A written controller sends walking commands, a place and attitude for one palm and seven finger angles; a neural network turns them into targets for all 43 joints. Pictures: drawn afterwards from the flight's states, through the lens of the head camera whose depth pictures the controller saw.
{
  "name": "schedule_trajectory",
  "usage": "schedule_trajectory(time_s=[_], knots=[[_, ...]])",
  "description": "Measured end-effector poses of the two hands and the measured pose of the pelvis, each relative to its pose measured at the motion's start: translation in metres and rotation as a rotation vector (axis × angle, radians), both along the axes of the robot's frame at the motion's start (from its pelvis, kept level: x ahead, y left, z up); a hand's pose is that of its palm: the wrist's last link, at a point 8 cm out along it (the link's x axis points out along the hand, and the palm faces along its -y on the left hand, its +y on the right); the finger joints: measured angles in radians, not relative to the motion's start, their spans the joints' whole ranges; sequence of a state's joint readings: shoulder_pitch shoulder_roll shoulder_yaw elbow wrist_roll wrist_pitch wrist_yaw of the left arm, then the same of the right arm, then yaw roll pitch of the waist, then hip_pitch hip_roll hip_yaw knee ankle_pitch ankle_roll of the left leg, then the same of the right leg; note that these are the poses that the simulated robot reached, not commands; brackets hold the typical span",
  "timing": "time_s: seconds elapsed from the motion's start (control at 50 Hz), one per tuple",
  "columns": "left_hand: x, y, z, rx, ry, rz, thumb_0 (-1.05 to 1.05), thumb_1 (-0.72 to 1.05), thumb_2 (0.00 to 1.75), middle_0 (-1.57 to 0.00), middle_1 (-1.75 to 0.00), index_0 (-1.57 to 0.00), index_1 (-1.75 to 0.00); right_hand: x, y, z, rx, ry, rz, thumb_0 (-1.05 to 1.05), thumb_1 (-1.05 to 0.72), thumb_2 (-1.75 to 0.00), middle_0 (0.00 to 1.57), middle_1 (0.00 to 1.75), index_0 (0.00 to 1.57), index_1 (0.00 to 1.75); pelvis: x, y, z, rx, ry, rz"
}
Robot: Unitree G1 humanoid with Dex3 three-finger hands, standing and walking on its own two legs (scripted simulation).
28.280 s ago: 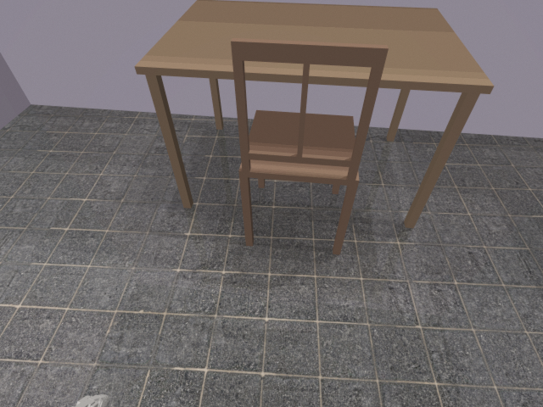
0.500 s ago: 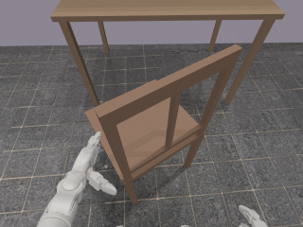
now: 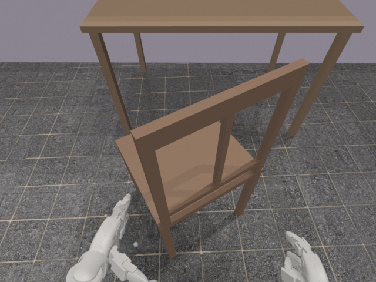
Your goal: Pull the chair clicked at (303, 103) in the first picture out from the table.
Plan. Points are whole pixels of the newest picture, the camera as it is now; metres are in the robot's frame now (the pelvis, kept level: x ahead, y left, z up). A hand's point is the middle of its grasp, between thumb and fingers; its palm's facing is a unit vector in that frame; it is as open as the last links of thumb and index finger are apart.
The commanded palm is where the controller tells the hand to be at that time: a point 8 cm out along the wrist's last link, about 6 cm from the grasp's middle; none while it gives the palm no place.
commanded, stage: draw the fingers out of the gap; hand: left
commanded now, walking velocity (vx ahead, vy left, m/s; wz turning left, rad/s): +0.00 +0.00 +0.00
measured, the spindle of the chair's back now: (221, 154) +0.43 -0.08 -0.03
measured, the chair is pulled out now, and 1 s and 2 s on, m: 0.49 0.49 0.49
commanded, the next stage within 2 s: draw the hand back to the body in 0.06 s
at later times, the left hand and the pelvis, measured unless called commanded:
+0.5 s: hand (114, 239) +0.20 +0.14 +0.04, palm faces +0.03 -1.00 -0.07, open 17.5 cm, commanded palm +0.17 +0.20 +0.05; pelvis -0.01 -0.01 -0.03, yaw +0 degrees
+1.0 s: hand (51, 228) +0.20 +0.21 +0.12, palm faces +0.28 -0.88 -0.39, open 14.7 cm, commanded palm +0.16 +0.26 +0.15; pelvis +0.02 -0.01 +0.03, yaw +1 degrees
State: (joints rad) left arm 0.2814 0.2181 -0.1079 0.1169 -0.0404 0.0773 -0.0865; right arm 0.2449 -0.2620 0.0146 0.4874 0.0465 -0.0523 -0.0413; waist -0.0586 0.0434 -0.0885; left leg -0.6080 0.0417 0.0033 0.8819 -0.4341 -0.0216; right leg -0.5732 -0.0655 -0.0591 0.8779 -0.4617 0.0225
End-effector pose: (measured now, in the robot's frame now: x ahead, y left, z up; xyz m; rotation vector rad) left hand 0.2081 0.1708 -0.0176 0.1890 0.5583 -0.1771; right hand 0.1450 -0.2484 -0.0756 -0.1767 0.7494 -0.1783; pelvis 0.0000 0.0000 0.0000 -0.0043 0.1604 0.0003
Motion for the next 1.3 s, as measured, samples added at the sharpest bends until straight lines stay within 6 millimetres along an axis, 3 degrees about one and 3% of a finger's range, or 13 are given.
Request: schedule_trajectory(time_s=[0.22, 0.32, 0.38, 0.44, 0.56, 0.7, 0.78, 0.9, 1.08, 1.3], knots=[[-0.03, 0.0, 0.006, -0.027, -0.021, 0.038, -0.01, -0.54, 0.2, -0.01, 0.0, 0.0, 0.0, 0.008, 0.001, 0.001, -0.016, -0.044, 0.005, 0.01, -0.91, -0.89, 0.2, 0.3, 0.2, 0.3, -0.001, 0.0, -0.006, -0.006, 0.005, 0.011], [-0.026, 0.002, 0.04, -0.172, -0.286, 0.178, -0.02, -0.54, 0.2, -0.01, 0.0, -0.01, 0.0, 0.01, 0.006, -0.006, -0.014, -0.06, 0.019, 0.01, -0.91, -0.89, 0.2, 0.3, 0.2, 0.3, -0.003, -0.002, -0.013, -0.009, 0.019, 0.012], [-0.022, 0.012, 0.063, -0.176, -0.494, 0.233, -0.02, -0.54, 0.2, -0.01, 0.0, -0.01, 0.0, 0.011, 0.01, -0.015, 0.002, -0.05, 0.04, 0.01, -0.91, -0.89, 0.2, 0.3, 0.2, 0.3, -0.005, -0.004, -0.019, -0.011, 0.037, 0.012], [-0.022, 0.021, 0.071, -0.138, -0.62, 0.236, -0.01, -0.54, 0.2, -0.01, 0.0, 0.0, 0.0, 0.012, 0.013, -0.028, 0.028, -0.034, 0.057, 0.01, -0.91, -0.89, 0.2, 0.3, 0.2, 0.3, -0.01, -0.006, -0.028, -0.014, 0.052, 0.01], [-0.032, 0.02, 0.06, -0.095, -0.445, 0.137, -0.02, -0.55, 0.2, 0.0, 0.0, 0.0, 0.0, 0.013, 0.017, -0.035, 0.067, -0.02, 0.038, 0.01, -0.91, -0.89, 0.2, 0.3, 0.2, 0.3, -0.009, -0.007, -0.027, -0.011, 0.03, 0.007], [-0.033, 0.042, 0.123, -0.063, -0.607, 0.211, -0.02, -0.52, 0.22, -0.01, -0.01, -0.01, -0.01, 0.018, 0.01, -0.017, 0.058, -0.065, 0.0, 0.01, -0.91, -0.89, 0.2, 0.3, 0.2, 0.3, 0.003, -0.01, -0.011, -0.01, -0.008, 0.014], [-0.031, 0.057, 0.13, 0.114, -0.554, 0.281, -0.01, -0.44, 0.25, -0.02, -0.02, -0.02, -0.02, 0.022, 0.004, -0.006, 0.036, -0.039, -0.004, 0.01, -0.91, -0.89, 0.2, 0.3, 0.2, 0.3, 0.008, -0.012, 0.001, -0.002, -0.046, 0.007], [-0.044, 0.067, 0.127, 0.218, -0.399, 0.342, -0.01, -0.26, 0.34, -0.05, -0.06, -0.04, -0.06, 0.031, 0.0, 0.013, 0.006, -0.045, -0.002, 0.01, -0.91, -0.89, 0.2, 0.3, 0.2, 0.3, 0.015, -0.009, 0.017, 0.003, -0.105, 0.003], [-0.037, 0.097, 0.186, 0.328, -0.576, 0.421, -0.01, 0.05, 0.49, -0.1, -0.13, -0.09, -0.12, 0.054, 0.018, 0.031, 0.011, -0.091, 0.06, 0.01, -0.91, -0.9, 0.2, 0.3, 0.2, 0.3, 0.023, -0.003, 0.032, 0.001, -0.174, 0.005], [-0.03, 0.119, 0.216, 0.377, -0.659, 0.451, 0.0, 0.44, 0.68, -0.15, -0.21, -0.15, -0.21, 0.064, 0.037, 0.039, 0.041, -0.087, 0.1, 0.01, -0.91, -0.89, 0.2, 0.3, 0.2, 0.3, 0.031, 0.003, 0.041, 0.002, -0.209, -0.012]])
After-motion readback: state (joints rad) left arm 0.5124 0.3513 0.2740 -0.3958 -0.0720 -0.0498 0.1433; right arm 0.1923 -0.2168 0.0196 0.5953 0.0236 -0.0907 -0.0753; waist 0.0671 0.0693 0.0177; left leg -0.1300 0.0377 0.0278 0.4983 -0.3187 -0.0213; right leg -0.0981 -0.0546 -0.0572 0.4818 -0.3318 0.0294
